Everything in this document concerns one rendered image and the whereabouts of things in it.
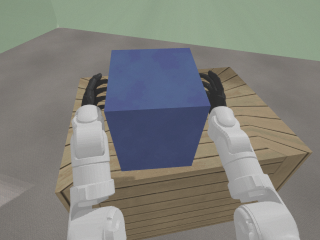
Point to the left robot upper arm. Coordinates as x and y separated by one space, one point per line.
103 223

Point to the pedestal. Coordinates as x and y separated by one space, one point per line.
162 201

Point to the right robot hand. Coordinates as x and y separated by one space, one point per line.
215 93

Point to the carton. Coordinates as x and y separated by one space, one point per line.
156 107

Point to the right robot upper arm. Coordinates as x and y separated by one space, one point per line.
265 220

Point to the robot left forearm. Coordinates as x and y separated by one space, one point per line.
92 183

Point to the robot right forearm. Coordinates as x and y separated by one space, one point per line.
247 181

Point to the left robot hand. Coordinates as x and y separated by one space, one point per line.
91 91

